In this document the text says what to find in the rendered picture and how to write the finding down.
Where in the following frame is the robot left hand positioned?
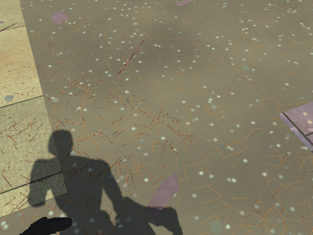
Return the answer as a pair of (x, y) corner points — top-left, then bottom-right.
(19, 216), (72, 235)

